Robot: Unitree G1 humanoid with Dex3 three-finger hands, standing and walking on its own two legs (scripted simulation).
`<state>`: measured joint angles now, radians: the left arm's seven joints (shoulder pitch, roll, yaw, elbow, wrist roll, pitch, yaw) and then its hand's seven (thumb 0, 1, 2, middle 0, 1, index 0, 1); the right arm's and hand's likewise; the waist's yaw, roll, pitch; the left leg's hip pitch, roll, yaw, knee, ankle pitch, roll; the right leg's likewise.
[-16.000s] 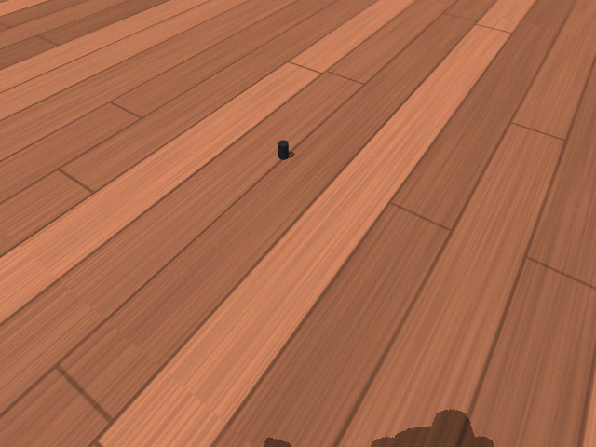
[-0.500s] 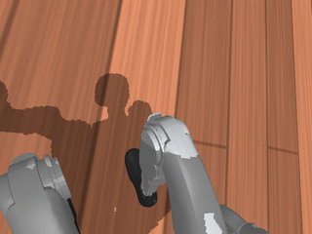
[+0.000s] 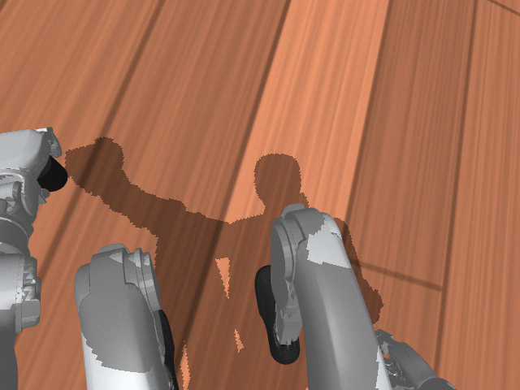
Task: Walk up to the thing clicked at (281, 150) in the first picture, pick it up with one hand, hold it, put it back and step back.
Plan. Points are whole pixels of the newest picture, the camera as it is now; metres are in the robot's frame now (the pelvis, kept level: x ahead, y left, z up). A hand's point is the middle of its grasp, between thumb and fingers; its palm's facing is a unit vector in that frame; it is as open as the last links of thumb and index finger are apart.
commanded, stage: settle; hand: left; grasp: from above
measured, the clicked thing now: (41, 170) +0.47 +0.27 -0.19
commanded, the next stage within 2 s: lift in 0.22 s
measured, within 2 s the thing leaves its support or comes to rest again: neither
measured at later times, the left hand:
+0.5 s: hand (16, 169) +0.45 +0.27 -0.12, palm faces -0.45 -0.07 -0.89, open 8.9 cm
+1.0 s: hand out of the picture +0.39 +0.28 +0.02, palm faces -0.45 -0.08 -0.89, open 8.8 cm
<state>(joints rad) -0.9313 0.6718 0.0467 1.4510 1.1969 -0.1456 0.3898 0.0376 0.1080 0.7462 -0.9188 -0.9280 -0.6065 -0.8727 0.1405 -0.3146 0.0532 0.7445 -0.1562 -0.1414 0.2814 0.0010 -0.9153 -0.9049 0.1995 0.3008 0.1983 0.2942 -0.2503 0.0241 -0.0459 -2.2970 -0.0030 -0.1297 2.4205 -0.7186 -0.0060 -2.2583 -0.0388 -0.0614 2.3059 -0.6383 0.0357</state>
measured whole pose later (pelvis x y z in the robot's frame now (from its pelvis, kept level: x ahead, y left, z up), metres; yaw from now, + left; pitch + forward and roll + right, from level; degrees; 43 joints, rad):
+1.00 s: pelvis -0.01 +0.01 +0.13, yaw +4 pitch +33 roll -5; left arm -0.62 0.54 -0.06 0.92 1.05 -0.06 0.14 0.04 0.09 0.77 -0.93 -0.88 -0.64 -0.84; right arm 0.17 -0.28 -0.03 0.67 -0.01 0.02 0.06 0.00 -0.92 -0.91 0.20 0.30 0.20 0.30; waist -0.13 0.05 -0.19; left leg -1.91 0.00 -0.06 1.99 -0.66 0.01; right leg -1.88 -0.05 -0.03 1.91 -0.60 0.04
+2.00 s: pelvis +0.06 +0.01 +0.40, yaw +4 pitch +11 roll -1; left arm -0.33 0.38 -0.19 0.86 0.99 0.03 0.14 0.04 0.09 0.77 -0.80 -0.97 -0.64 -0.90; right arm 0.26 -0.25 -0.05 0.74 0.04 0.01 -0.05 0.01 -0.91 -0.91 0.20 0.30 0.20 0.30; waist -0.07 0.03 -0.08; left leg -0.66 0.03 0.02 0.88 -0.41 0.00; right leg -0.68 -0.03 0.00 0.85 -0.35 0.03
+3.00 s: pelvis +0.08 +0.01 +0.43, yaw +4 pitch +3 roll +0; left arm -0.25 0.39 -0.20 0.69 0.99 0.01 0.00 0.05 0.11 0.75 -0.72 -1.08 -0.62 -0.92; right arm 0.23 -0.26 -0.05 0.69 0.05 0.07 -0.04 0.01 -0.92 -0.91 0.20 0.30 0.20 0.29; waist -0.02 0.05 -0.03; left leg -0.32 0.02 0.04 0.56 -0.30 0.00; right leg -0.36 -0.03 0.01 0.56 -0.26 0.03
